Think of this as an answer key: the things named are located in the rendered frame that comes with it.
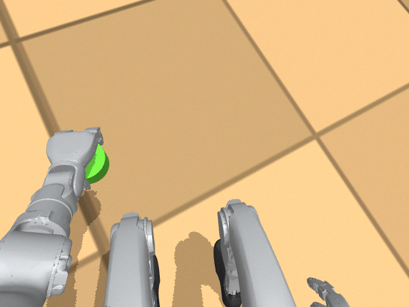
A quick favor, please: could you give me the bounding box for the tin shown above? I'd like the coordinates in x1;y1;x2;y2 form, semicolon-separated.
85;144;109;184

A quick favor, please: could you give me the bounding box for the right robot foot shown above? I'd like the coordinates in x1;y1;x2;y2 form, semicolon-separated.
213;239;242;307

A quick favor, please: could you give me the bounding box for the left robot hand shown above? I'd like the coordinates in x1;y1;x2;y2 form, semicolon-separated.
46;127;104;190

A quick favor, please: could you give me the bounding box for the right robot hand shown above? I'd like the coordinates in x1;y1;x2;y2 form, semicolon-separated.
307;278;350;307

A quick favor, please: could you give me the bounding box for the left robot arm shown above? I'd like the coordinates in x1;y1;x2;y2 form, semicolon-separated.
0;161;86;307

